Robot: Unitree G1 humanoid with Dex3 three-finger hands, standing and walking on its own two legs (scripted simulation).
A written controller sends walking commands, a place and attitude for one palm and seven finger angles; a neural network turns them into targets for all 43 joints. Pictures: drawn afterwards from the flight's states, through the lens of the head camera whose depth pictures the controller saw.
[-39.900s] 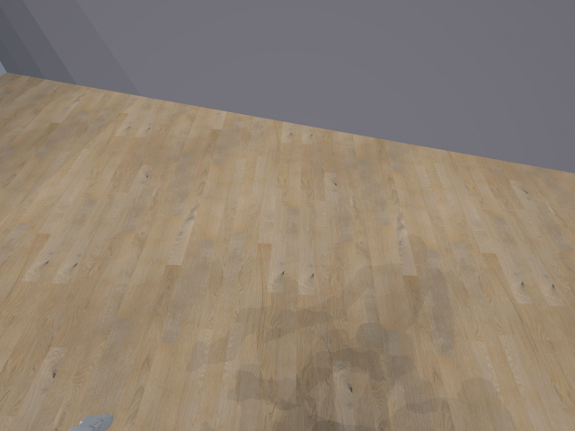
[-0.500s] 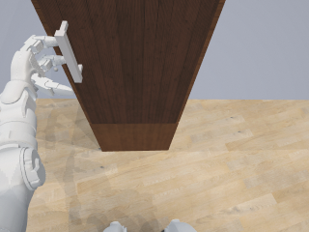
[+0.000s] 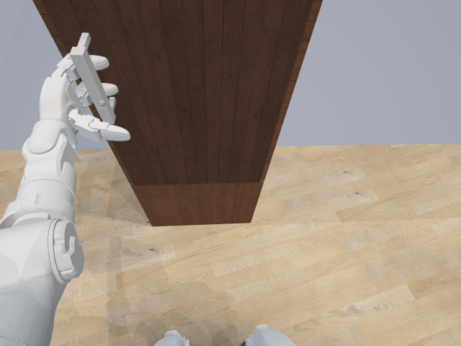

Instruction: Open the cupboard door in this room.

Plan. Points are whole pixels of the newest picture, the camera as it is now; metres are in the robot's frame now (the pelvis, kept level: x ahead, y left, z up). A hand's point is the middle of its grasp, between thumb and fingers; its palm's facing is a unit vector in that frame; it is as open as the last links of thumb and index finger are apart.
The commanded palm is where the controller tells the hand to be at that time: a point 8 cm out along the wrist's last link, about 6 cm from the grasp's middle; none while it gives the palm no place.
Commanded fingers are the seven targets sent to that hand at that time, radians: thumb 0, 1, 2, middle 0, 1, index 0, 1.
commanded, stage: slide the fingers in behind the handle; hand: left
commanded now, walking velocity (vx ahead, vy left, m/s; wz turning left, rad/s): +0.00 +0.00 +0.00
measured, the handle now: (98, 82) +0.55 +0.19 +0.11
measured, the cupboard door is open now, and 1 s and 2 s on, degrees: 0 0 19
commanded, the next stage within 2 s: close the thumb around the handle in 0.54 s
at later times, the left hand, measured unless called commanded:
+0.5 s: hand (108, 104) +0.50 +0.16 +0.11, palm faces -0.04 -1.00 -0.01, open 14.0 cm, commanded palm +0.48 +0.22 +0.11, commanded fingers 0.00 -0.50 0.30 -0.30 -1.20 -0.30 -1.20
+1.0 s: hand (103, 104) +0.51 +0.17 +0.11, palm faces -0.04 -1.00 +0.00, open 10.3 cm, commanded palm +0.48 +0.22 +0.11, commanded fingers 0.00 0.56 0.76 -0.38 -1.31 -0.38 -1.31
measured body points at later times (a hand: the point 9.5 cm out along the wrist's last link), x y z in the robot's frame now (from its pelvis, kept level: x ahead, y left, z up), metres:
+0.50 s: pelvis +0.00 +0.00 +0.00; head +0.10 +0.00 +0.44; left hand +0.50 +0.22 +0.11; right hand +0.01 -0.27 -0.11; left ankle +0.00 +0.11 -0.70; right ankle -0.01 -0.11 -0.70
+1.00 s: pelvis +0.00 +0.00 +0.00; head +0.10 +0.01 +0.44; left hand +0.50 +0.23 +0.11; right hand +0.00 -0.26 -0.11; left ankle +0.00 +0.11 -0.70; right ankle -0.01 -0.11 -0.70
